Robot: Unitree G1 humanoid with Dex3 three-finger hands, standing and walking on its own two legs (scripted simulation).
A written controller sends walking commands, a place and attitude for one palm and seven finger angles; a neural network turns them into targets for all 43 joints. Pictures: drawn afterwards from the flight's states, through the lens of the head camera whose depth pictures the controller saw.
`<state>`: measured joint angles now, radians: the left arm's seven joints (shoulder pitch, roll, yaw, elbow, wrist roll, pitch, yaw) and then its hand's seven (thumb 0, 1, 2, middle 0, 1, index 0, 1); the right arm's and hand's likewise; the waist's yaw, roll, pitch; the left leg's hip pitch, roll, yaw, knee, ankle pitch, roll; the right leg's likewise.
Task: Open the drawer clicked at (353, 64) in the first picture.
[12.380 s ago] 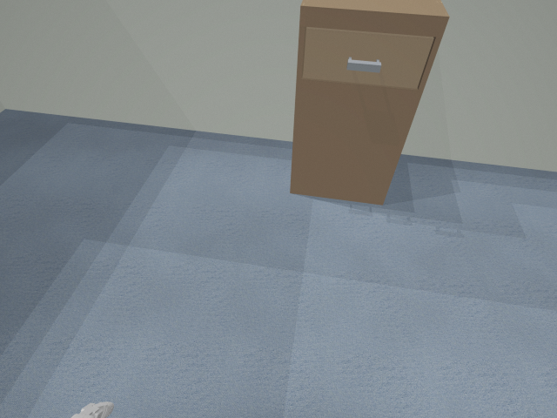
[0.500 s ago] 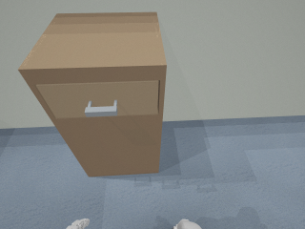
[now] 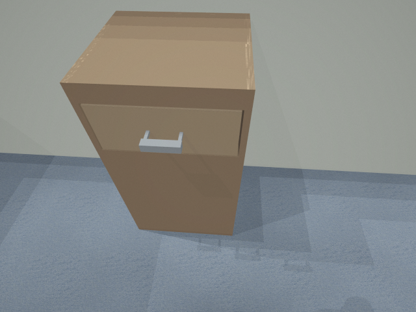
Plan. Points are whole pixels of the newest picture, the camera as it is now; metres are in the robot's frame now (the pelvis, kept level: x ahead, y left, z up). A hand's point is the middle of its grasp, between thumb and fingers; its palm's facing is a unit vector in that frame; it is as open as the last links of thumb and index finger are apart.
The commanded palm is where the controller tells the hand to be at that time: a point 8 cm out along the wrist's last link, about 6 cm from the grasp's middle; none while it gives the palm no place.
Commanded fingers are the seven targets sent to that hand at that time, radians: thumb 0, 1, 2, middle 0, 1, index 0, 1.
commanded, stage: come to a stop and stand still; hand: left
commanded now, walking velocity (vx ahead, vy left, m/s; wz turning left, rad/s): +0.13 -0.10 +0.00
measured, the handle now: (162, 140) +0.54 +0.19 -0.04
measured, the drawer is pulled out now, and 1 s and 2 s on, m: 0.00 0.00 0.00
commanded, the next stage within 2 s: look again from close up in 1.24 s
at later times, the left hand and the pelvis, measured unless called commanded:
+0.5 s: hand out of the picture +0.02 +0.18 -0.17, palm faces -0.02 -0.98 -0.22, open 7.3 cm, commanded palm none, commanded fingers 0.00 0.90 0.90 -0.20 -0.30 -0.20 -0.30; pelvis +0.01 +0.00 +0.00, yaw -1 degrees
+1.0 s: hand out of the picture -0.01 +0.14 -0.17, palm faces +0.06 -0.98 -0.21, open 7.3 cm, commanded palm none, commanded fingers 0.00 0.90 0.90 -0.20 -0.30 -0.20 -0.30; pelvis +0.00 -0.03 +0.01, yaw +0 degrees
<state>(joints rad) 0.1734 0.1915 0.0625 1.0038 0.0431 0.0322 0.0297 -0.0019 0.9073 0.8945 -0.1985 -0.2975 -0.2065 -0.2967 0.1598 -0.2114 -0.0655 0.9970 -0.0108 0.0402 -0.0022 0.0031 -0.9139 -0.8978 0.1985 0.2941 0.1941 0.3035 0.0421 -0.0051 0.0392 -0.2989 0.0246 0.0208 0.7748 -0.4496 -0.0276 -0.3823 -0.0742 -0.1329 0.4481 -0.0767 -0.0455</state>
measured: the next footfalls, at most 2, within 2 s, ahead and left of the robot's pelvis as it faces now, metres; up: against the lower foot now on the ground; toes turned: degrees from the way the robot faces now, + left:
left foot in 0.06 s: +0.00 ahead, +0.14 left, +0.00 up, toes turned -6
right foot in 0.42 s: +0.02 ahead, -0.09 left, +0.00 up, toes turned -4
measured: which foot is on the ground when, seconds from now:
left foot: up 0.00-0.04, down 0.06-1.00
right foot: down 0.00-0.06, up 0.08-0.40, down 0.42-1.00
